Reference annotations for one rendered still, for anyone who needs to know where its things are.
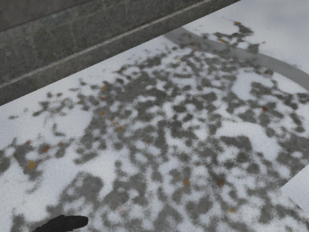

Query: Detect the robot left hand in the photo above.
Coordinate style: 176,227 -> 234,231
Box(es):
32,215 -> 89,232

